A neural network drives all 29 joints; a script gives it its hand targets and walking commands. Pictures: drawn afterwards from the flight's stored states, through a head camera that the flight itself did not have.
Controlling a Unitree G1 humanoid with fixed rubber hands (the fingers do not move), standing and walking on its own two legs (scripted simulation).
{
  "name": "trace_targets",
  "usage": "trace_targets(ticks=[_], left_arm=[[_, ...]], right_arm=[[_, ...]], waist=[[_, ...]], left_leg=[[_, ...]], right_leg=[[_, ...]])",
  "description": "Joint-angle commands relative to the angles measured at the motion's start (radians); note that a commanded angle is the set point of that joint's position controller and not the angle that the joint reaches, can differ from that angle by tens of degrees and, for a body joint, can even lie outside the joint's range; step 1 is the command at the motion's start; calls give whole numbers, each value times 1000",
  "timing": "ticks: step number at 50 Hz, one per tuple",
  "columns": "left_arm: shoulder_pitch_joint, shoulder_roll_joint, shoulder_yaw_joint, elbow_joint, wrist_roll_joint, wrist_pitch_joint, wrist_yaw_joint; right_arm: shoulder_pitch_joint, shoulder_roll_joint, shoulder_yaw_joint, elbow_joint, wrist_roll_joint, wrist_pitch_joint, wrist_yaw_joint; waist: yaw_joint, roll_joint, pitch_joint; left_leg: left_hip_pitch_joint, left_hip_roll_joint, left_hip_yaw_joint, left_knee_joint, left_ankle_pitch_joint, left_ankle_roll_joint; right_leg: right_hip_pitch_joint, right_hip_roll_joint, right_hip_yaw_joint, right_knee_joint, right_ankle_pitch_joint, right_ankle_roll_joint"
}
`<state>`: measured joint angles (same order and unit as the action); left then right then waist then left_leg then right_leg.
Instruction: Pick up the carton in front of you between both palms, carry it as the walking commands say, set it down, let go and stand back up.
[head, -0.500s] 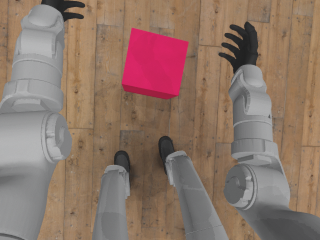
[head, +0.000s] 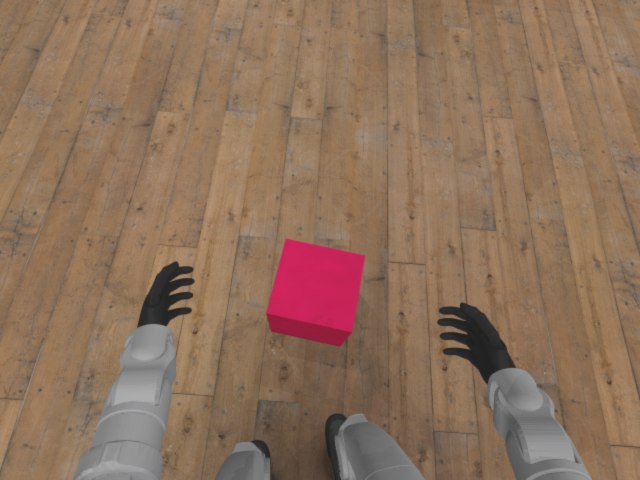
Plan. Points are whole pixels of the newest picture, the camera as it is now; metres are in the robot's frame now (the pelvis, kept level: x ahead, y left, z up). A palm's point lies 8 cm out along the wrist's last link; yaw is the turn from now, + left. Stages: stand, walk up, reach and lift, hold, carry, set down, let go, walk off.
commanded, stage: let go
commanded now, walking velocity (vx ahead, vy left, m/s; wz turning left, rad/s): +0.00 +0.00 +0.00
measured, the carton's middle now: (314, 296) +0.48 -0.08 -0.62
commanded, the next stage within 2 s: stand in 0.90 s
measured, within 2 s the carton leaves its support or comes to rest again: neither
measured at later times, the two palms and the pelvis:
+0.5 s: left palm (55, 441) +0.21 +0.26 -0.04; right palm (484, 389) +0.20 -0.20 -0.03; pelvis +0.04 +0.03 +0.03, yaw -2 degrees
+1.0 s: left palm out of the picture +0.17 +0.26 -0.04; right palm (530, 407) +0.17 -0.26 -0.05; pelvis +0.02 +0.00 +0.02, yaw -1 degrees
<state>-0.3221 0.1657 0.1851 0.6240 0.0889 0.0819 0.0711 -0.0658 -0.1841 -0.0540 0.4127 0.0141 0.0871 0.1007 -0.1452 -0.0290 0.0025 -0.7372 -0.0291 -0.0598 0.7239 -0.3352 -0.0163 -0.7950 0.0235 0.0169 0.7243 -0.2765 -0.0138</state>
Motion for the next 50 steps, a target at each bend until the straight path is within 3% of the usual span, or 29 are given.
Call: trace_targets(ticks=[1, 5, 13, 20, 27, 28, 29, 39, 45, 46, 48, 50], left_arm=[[16, 91, -4, -104, -16, -47, -8], [139, 94, -20, -123, -25, -66, -19], [343, 93, -72, -176, -51, -71, -51], [485, 100, -115, -243, -81, -54, -94], [499, 114, -143, -289, -101, -15, -124], [551, 119, -146, -233, -112, -43, -104], [528, 119, -148, -249, -109, -46, -96], [512, 143, -135, -247, -102, 8, -101], [493, 152, -123, -259, -94, 27, -116], [523, 271, -74, -127, -42, -7, -77], [504, 298, -70, -109, -26, -40, -62], [478, 280, -74, -98, -26, -60, -63]], right_arm=[[78, -70, 16, -150, 18, -33, -13], [172, -87, 32, -175, 31, -45, -24], [260, -115, 19, -108, 41, -56, -32], [302, -134, -15, -62, 6, -53, -32], [279, -136, -32, -60, -29, -15, -29], [239, -173, -40, -130, -40, 35, -55], [259, -168, -27, -107, -38, 51, -64], [229, -144, -6, -143, -35, 129, -81], [209, -133, 5, -159, -36, 157, -82], [173, -241, -30, -20, -55, 61, -118], [224, -219, -23, 23, -60, -12, -123], [240, -224, -27, 63, -62, -52, -115]], waist=[[25, -30, -442], [51, -10, -365], [97, 77, -235], [121, 80, -144], [126, 53, -29], [123, 48, -76], [128, 63, -60], [143, 54, 55], [148, 34, 71], [177, 149, 91], [153, 53, 67], [144, 10, 47]], left_leg=[[93, -47, 49, -118, 90, 27], [200, -41, 46, -165, 166, 22], [454, -12, 28, -248, 377, -4], [609, 14, 7, -313, 518, -22], [617, 21, 9, -355, 414, -19], [665, 28, 0, -326, 491, -15], [659, 28, -1, -318, 500, -21], [547, 14, 34, -348, 233, -1], [545, 2, 60, -346, 134, 12], [429, 30, 6, -289, -60, -2], [475, 38, -18, -255, -160, 7], [507, 49, -39, -241, -166, 20]], right_leg=[[600, -16, 43, -77, 421, 65], [649, -10, 47, -111, 496, 64], [642, 15, 25, -204, 498, 46], [659, 41, 5, -279, 407, 26], [690, 45, -11, -310, 271, 18], [655, 63, -23, -280, 231, 31], [640, 60, -24, -279, 209, 27], [691, 44, -16, -279, 118, 18], [722, 33, -8, -295, 75, 24], [531, -49, 68, -315, -35, 28], [452, -74, 116, -356, -233, 5], [404, -79, 138, -371, -311, -13]])
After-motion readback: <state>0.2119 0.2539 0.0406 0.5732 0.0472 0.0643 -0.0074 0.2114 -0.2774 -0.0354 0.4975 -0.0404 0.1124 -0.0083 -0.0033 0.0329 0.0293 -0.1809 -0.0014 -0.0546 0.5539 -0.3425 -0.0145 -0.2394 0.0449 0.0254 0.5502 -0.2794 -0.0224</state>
